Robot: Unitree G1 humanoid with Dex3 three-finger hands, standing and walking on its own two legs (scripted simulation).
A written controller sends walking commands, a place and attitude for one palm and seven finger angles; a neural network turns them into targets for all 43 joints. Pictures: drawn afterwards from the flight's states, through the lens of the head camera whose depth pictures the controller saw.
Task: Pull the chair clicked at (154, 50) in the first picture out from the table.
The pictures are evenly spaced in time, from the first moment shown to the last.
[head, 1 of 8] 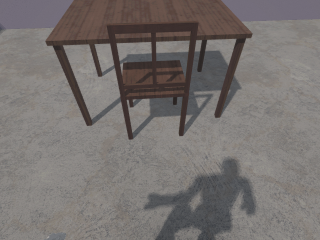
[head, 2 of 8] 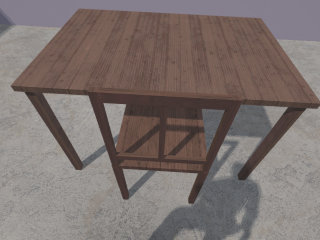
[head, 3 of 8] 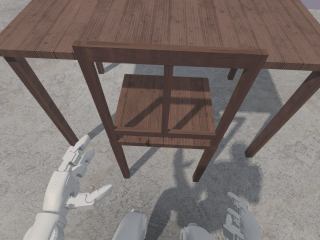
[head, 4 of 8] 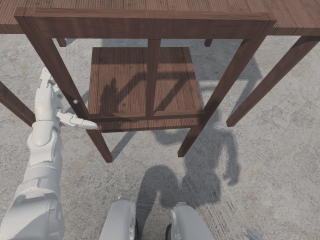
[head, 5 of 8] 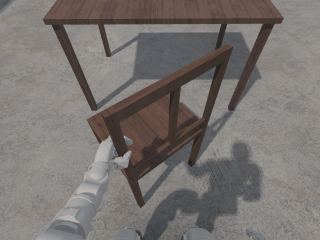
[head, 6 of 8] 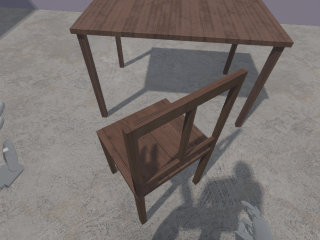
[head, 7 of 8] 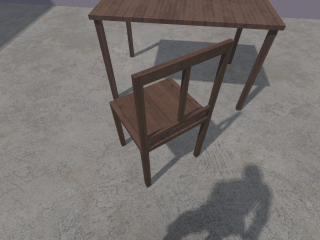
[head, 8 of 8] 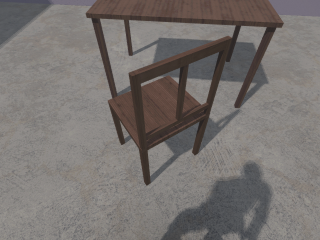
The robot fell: no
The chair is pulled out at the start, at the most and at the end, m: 0.00 0.51 0.51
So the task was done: yes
